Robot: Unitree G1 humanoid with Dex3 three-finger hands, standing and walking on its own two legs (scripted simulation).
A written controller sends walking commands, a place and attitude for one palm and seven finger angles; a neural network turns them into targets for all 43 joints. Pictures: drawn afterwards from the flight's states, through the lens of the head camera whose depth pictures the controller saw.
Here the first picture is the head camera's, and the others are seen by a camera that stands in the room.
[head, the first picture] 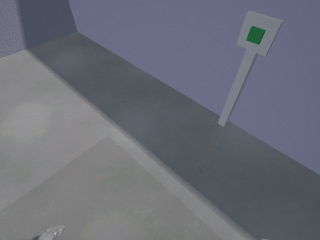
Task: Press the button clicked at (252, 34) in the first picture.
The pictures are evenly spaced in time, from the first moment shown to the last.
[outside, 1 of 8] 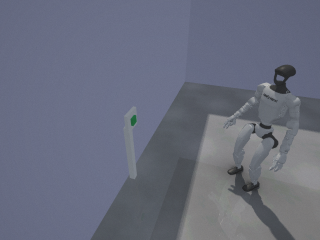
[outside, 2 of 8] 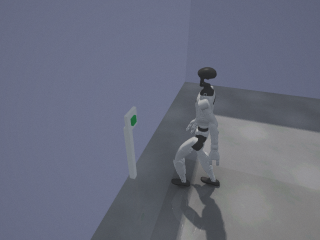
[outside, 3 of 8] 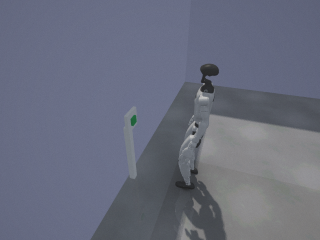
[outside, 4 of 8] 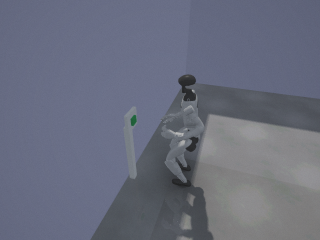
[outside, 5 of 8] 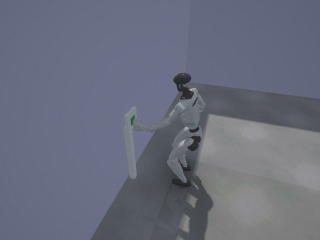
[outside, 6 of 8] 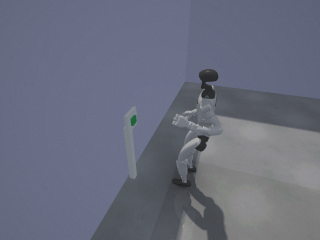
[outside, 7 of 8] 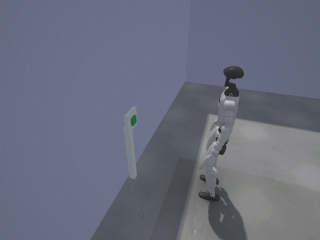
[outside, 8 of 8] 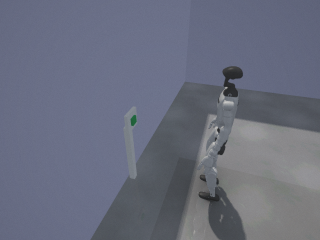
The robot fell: no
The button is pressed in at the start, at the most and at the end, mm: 0 14 0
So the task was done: yes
